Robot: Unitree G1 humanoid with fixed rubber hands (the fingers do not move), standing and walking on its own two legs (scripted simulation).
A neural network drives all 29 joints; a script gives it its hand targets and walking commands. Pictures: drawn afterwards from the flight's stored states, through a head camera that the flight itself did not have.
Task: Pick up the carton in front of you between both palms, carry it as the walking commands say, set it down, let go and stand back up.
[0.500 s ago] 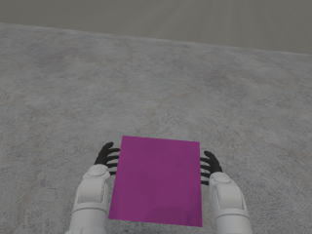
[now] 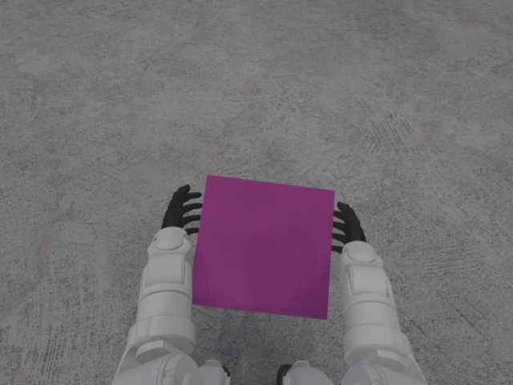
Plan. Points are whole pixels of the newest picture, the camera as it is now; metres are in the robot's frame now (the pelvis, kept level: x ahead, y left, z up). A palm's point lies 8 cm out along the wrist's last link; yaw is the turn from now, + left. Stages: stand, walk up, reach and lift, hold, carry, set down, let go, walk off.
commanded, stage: set down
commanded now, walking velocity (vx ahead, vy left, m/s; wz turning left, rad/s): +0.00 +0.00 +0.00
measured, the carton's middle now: (260, 247) +0.37 +0.00 -0.13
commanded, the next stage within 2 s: none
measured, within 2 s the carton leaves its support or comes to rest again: neither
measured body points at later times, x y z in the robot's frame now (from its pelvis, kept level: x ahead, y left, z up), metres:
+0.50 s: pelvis -0.03 +0.01 -0.13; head +0.19 -0.01 +0.26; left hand +0.40 +0.11 -0.20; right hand +0.39 -0.18 -0.22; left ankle +0.04 +0.13 -0.72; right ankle +0.05 -0.12 -0.72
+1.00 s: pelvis -0.05 +0.00 -0.25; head +0.24 -0.04 +0.08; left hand +0.43 +0.09 -0.37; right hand +0.42 -0.21 -0.39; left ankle +0.04 +0.13 -0.72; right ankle +0.05 -0.12 -0.72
